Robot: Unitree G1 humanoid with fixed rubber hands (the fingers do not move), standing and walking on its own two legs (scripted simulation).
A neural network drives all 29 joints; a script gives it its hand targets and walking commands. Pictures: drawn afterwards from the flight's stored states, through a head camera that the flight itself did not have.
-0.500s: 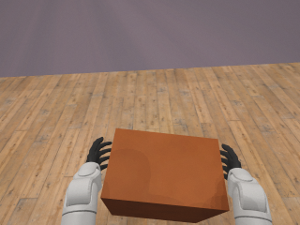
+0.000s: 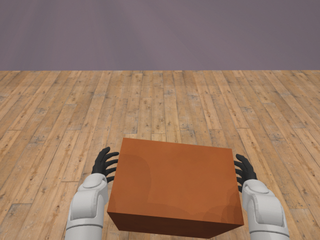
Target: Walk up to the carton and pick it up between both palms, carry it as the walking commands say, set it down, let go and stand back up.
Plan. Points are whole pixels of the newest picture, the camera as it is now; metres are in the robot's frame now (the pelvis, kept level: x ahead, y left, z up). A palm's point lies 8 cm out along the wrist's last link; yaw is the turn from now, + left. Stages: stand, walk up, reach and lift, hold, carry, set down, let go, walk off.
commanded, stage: carry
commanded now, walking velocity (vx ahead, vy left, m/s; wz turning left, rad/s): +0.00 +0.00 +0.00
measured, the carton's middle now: (170, 193) +0.27 -0.01 -0.05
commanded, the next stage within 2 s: hold in 0.12 s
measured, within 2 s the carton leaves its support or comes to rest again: neither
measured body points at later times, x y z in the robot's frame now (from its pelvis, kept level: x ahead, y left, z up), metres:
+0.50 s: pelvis +0.00 +0.00 +0.00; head -0.03 +0.04 +0.45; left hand +0.28 +0.17 +0.02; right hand +0.27 -0.20 +0.05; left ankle +0.07 +0.11 -0.73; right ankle +0.00 -0.11 -0.73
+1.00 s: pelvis +0.00 +0.00 +0.00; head +0.03 +0.03 +0.45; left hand +0.31 +0.17 -0.02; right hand +0.29 -0.20 -0.01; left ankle +0.07 +0.11 -0.73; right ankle +0.00 -0.11 -0.73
